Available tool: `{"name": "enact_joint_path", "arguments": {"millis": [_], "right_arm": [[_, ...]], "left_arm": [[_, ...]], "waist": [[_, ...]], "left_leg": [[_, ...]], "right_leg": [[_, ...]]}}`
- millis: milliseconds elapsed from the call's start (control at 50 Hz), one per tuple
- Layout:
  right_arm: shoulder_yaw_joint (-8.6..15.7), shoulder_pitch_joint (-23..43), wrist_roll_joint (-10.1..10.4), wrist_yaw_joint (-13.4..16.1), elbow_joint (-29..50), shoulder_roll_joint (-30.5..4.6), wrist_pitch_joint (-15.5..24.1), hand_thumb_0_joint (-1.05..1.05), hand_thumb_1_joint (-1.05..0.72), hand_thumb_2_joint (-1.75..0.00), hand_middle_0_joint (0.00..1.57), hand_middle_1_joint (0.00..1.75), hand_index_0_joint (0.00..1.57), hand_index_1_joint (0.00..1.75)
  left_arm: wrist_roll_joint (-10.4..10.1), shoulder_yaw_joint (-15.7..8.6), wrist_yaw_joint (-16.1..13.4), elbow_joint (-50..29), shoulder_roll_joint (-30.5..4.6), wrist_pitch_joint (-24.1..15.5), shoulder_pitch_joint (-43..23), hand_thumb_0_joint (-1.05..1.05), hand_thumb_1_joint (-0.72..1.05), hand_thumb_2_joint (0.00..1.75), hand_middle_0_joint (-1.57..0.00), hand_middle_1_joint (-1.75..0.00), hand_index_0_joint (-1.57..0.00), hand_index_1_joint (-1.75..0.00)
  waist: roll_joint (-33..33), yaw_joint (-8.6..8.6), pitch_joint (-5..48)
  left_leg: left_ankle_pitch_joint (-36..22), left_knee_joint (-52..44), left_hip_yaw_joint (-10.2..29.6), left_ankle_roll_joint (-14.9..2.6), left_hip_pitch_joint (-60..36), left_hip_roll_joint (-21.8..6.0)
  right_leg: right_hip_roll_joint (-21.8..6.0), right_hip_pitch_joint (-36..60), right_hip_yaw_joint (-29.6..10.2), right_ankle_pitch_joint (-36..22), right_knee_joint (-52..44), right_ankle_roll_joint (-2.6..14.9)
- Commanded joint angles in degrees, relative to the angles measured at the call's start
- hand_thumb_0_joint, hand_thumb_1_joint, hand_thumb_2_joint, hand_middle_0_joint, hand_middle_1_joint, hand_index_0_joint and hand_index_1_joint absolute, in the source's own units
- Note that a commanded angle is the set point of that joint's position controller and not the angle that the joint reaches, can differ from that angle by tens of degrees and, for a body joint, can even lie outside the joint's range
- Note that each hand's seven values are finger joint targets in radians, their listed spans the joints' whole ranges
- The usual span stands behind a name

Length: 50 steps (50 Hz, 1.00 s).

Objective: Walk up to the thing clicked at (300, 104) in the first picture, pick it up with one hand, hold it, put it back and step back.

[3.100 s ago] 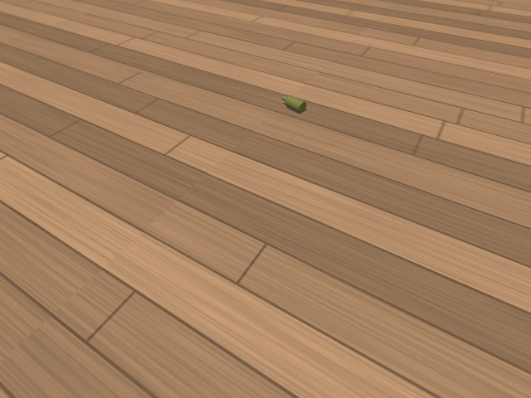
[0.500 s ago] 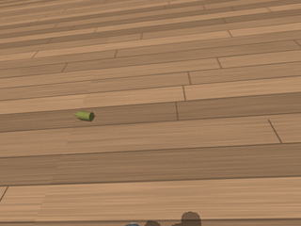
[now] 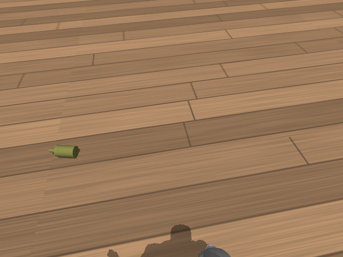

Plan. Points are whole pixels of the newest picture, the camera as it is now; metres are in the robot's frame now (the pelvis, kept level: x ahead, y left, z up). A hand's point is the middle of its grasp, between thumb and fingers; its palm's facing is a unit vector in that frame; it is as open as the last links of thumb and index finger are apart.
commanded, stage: walk up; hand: left
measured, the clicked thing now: (62, 151) +0.97 +0.74 -0.73
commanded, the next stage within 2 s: none
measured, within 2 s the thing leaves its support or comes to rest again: neither
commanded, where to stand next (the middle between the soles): +0.53 +0.56 m, yaw -9 degrees
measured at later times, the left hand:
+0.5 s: hand out of the picture +0.17 +0.48 -0.13, palm faces -0.04 -0.83 -0.56, open 7.4 cm
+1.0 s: hand out of the picture +0.37 +0.59 -0.14, palm faces -0.08 -0.84 -0.54, open 7.4 cm
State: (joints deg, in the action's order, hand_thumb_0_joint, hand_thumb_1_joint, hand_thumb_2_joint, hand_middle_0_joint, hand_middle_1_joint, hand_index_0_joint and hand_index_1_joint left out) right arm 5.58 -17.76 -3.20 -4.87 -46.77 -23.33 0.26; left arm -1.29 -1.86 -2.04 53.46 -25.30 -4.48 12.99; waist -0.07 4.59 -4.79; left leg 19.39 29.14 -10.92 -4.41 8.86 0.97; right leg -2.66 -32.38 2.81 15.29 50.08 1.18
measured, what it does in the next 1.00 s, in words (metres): steps to the left: right foot, then left foot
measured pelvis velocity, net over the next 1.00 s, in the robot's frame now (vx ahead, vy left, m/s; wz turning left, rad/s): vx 0.26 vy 0.30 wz -0.09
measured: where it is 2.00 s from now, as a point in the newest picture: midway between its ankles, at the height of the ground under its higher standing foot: (66, 218)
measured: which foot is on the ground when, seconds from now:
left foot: down 0.00-0.12, up 0.14-0.50, down 0.52-0.92, up 0.94-1.00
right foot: up 0.00-0.08, down 0.10-0.54, up 0.56-0.88, down 0.90-1.00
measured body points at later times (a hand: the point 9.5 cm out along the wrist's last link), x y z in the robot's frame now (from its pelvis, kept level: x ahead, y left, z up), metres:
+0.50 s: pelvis +0.14 +0.16 -0.02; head +0.15 +0.13 +0.43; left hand +0.18 +0.52 -0.10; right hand +0.23 -0.19 -0.13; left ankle +0.22 +0.33 -0.72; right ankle +0.15 -0.06 -0.73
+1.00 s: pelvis +0.26 +0.30 -0.02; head +0.28 +0.26 +0.42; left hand +0.37 +0.63 -0.10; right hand +0.27 -0.02 -0.16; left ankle +0.23 +0.38 -0.69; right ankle +0.32 +0.19 -0.73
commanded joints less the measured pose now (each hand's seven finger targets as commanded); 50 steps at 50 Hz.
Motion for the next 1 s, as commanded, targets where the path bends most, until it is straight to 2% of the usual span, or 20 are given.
{"name": "enact_joint_path", "arguments": {"millis": [0,60,80,100,140,200,260,420,500,520,540,560,640,720,780,860,880,900,940,980], "right_arm": [[3.93,4.98,-0.24,1.02,7.5,-12.53,0.84,0.0,-0.9,-0.9,0.2,0.3,0.2,0.3],[3.04,5.45,0.32,0.64,9.28,-10.46,0.24,0.0,-0.9,-0.9,0.2,0.3,0.2,0.3],[2.53,2.66,0.46,0.67,9.4,-8.71,0.14,0.0,-0.9,-0.9,0.2,0.3,0.2,0.3],[2.11,-2.36,0.38,0.66,8.73,-8.27,-0.41,0.0,-0.9,-0.9,0.2,0.3,0.2,0.3],[4.43,-1.81,-0.6,1.35,7.53,-15.97,-2.27,0.0,-0.9,-0.9,0.2,0.3,0.2,0.3],[4.06,0.34,0.42,0.68,5.42,-14.94,-2.13,0.0,-0.9,-0.9,0.2,0.3,0.2,0.3],[3.73,-2.59,0.41,-0.49,3.9,-12.61,-2.72,0.0,-0.9,-0.9,0.2,0.3,0.2,0.3],[4.72,4.53,-0.09,-2.41,5.31,-12.96,-2.9,0.0,-0.9,-0.9,0.2,0.3,0.2,0.3],[6.91,-9.94,-0.52,-1.0,-0.24,-15.2,-2.33,0.0,-0.9,-0.9,0.2,0.3,0.2,0.3],[7.55,-12.66,-1.41,-0.2,-0.32,-18.69,-1.89,0.0,-0.9,-0.9,0.2,0.3,0.2,0.3],[7.8,-6.73,-0.44,0.27,2.54,-24.19,-1.19,0.0,-0.9,-0.9,0.2,0.3,0.2,0.3],[8.41,-2.21,0.73,0.61,3.37,-26.71,-1.15,0.0,-0.9,-0.9,0.2,0.3,0.2,0.3],[4.86,2.74,0.35,1.58,4.91,-16.76,-0.18,0.0,-0.9,-0.9,0.2,0.3,0.2,0.3],[3.99,0.63,0.06,1.39,5.53,-14.19,-0.06,0.0,-0.9,-0.9,0.2,0.3,0.2,0.3],[4.03,0.83,-0.61,1.15,7.06,-14.47,-0.63,0.0,-0.9,-0.9,0.2,0.3,0.2,0.3],[2.5,5.46,0.23,0.78,10.12,-11.17,-1.36,0.0,-0.9,-0.9,0.2,0.3,0.2,0.3],[1.79,2.35,0.87,0.87,9.84,-8.47,-1.24,0.0,-0.9,-0.9,0.2,0.3,0.2,0.3],[1.92,-1.33,0.8,1.14,9.13,-9.13,-2.13,0.0,-0.9,-0.9,0.2,0.3,0.2,0.3],[4.09,-2.05,-0.43,1.79,7.86,-15.51,-3.88,0.0,-0.9,-0.9,0.2,0.3,0.2,0.3],[4.47,-0.02,-0.35,1.49,6.17,-16.0,-3.72,0.0,-0.9,-0.9,0.2,0.3,0.2,0.3]], "left_arm": [[0.09,-3.48,-0.78,-3.56,-9.5,-1.13,2.93,0.0,0.9,0.9,-0.2,-0.3,-0.2,-0.3],[0.9,-5.92,-1.79,-0.38,-12.73,-0.89,14.77,0.0,0.9,0.9,-0.2,-0.3,-0.2,-0.3],[1.4,-7.22,-2.47,-0.18,-16.05,-0.88,18.86,0.0,0.9,0.9,-0.2,-0.3,-0.2,-0.3],[1.41,-7.74,-3.05,-2.43,-18.78,-0.94,17.79,0.0,0.9,0.9,-0.2,-0.3,-0.2,-0.3],[0.5,-7.26,-4.36,-5.55,-19.13,-0.73,8.44,0.0,0.9,0.9,-0.2,-0.3,-0.2,-0.3],[1.16,-6.15,-3.72,-5.99,-15.58,-1.75,4.67,0.0,0.9,0.9,-0.2,-0.3,-0.2,-0.3],[1.96,-6.26,-2.7,-5.69,-15.44,-2.76,2.62,0.0,0.9,0.9,-0.2,-0.3,-0.2,-0.3],[3.45,-7.66,-1.89,-5.48,-20.87,-3.11,2.59,0.0,0.9,0.9,-0.2,-0.3,-0.2,-0.3],[3.84,-6.01,-2.29,-5.26,-16.36,-1.29,-0.63,0.0,0.9,0.9,-0.2,-0.3,-0.2,-0.3],[3.32,-3.9,-2.24,-5.12,-9.79,-0.71,2.26,0.0,0.9,0.9,-0.2,-0.3,-0.2,-0.3],[1.68,-3.45,-2.93,-5.94,-9.24,-0.46,2.91,0.0,0.9,0.9,-0.2,-0.3,-0.2,-0.3],[1.69,-3.7,-3.72,-4.64,-12.68,-0.68,2.7,0.0,0.9,0.9,-0.2,-0.3,-0.2,-0.3],[0.27,-4.49,-2.74,0.97,-15.3,-1.16,8.21,0.0,0.9,0.9,-0.2,-0.3,-0.2,-0.3],[0.66,-3.77,-2.06,-0.26,-12.1,-1.29,6.01,0.0,0.9,0.9,-0.2,-0.3,-0.2,-0.3],[0.65,-4.06,-2.05,-1.97,-11.7,-1.19,5.03,0.0,0.9,0.9,-0.2,-0.3,-0.2,-0.3],[0.93,-6.19,-3.13,0.92,-13.23,-1.49,18.41,0.0,0.9,0.9,-0.2,-0.3,-0.2,-0.3],[1.62,-7.53,-3.92,0.7,-16.88,-1.55,21.01,0.0,0.9,0.9,-0.2,-0.3,-0.2,-0.3],[2.13,-7.7,-4.42,-1.96,-20.08,-1.44,17.74,0.0,0.9,0.9,-0.2,-0.3,-0.2,-0.3],[1.33,-7.27,-5.16,-5.15,-19.84,-1.1,8.24,0.0,0.9,0.9,-0.2,-0.3,-0.2,-0.3],[1.48,-6.51,-4.81,-6.37,-16.58,-1.71,5.6,0.0,0.9,0.9,-0.2,-0.3,-0.2,-0.3]], "waist": [[8.4,-2.47,3.14],[0.07,-9.2,9.68],[-7.7,-11.4,12.53],[-12.15,-9.36,16.0],[-1.59,-7.22,10.79],[-0.93,-5.47,2.54],[-4.94,-3.23,1.02],[-10.94,-3.86,1.91],[3.77,4.96,8.95],[19.34,6.79,6.32],[24.96,3.6,3.7],[23.02,1.66,2.89],[14.35,-2.34,-1.21],[11.14,-1.59,1.1],[10.71,-1.39,2.42],[-0.04,-10.13,8.35],[-10.57,-11.56,10.1],[-10.56,-8.92,11.02],[-1.83,-6.15,6.49],[0.49,-5.24,1.07]], "left_leg": [[-28.36,-6.45,9.77,-4.9,1.58,-14.7],[-26.99,10.87,5.43,1.09,11.1,-9.3],[-11.87,23.75,4.79,3.83,19.62,-4.97],[13.3,34.69,9.62,6.03,28.42,-1.4],[11.89,46.05,18.47,7.8,32.49,-5.69],[3.23,42.67,19.71,5.19,27.3,-6.23],[-1.17,38.05,18.38,5.2,23.87,-6.76],[-1.82,18.44,10.58,5.2,15.03,-10.15],[4.13,7.68,6.31,3.89,-6.05,-4.03],[16.19,-4.81,20.94,2.64,-5.47,-10.65],[25.49,-17.52,42.63,-0.6,-2.54,-20.78],[29.88,-20.01,47.97,-5.41,1.04,-23.25],[2.14,-7.68,24.84,-3.83,2.82,-15.21],[-16.21,-5.97,18.45,-8.16,0.6,-14.95],[-14.23,-6.44,18.53,-9.48,4.1,-16.48],[-19.96,12.69,9.3,-1.98,15.84,-9.42],[-4.52,26.35,7.21,1.84,23.74,-4.36],[12.93,35.92,12.39,4.93,31.13,-0.78],[12.73,44.61,18.26,6.18,33.21,-5.89],[7.88,43.97,20.65,5.33,30.54,-6.86]], "right_leg": [[-0.09,10.52,2.3,-6.0,-11.87,0.94],[0.26,33.54,0.82,-10.78,-19.84,2.69],[-6.89,42.21,-11.03,-3.0,-25.75,6.13],[-22.22,47.12,-34.27,2.42,-28.79,10.87],[-28.02,35.34,-43.67,21.5,-33.4,19.16],[-17.12,20.06,-23.01,12.26,-34.68,12.16],[-12.48,14.37,-11.35,4.71,-31.92,9.99],[-11.32,7.01,-6.48,11.6,-28.57,9.2],[-6.77,-2.9,-0.52,15.55,-3.99,5.16],[0.94,-9.69,1.53,17.79,13.75,2.53],[7.05,-18.93,-1.46,19.81,21.75,1.43],[2.01,-15.34,-6.04,16.56,24.84,3.28],[-1.98,-10.75,-5.95,6.42,16.06,1.88],[-0.64,-3.07,-0.27,7.15,3.9,-0.05],[-0.35,4.49,2.08,5.84,-2.7,0.56],[0.26,32.14,0.3,-9.98,-20.08,1.35],[-7.4,39.28,-13.61,-3.45,-26.71,3.79],[-21.53,39.15,-36.42,6.07,-31.13,9.25],[-27.1,28.67,-41.82,22.29,-33.97,18.04],[-20.93,19.16,-29.54,17.33,-33.0,14.71]]}}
